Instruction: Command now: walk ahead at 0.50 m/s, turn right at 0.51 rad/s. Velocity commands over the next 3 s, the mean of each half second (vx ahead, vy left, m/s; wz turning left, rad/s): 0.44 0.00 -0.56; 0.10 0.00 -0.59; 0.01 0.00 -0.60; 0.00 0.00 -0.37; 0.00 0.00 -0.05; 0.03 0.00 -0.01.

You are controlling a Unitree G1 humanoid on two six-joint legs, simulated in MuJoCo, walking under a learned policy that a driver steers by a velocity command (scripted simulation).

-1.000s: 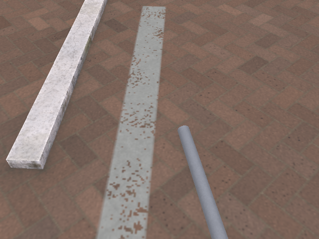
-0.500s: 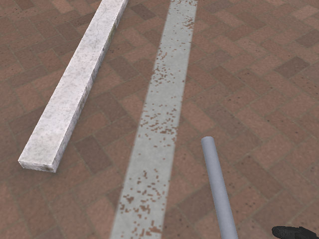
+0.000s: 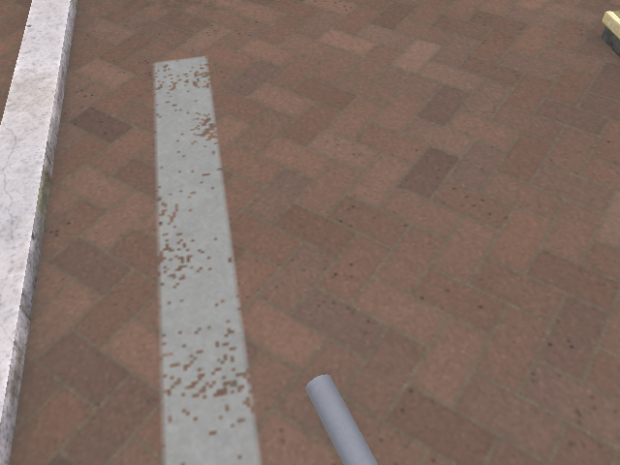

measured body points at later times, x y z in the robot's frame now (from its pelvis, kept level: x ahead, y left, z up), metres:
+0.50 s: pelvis +0.26 -0.01 +0.00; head +0.28 +0.01 +0.45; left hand +0.45 +0.23 -0.11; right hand +0.38 -0.32 -0.06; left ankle +0.40 +0.09 -0.73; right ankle +0.18 -0.15 -0.69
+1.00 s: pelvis +0.33 -0.04 +0.01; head +0.35 -0.08 +0.46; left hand +0.63 +0.08 -0.06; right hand +0.29 -0.36 -0.10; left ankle +0.38 +0.09 -0.69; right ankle +0.32 -0.15 -0.68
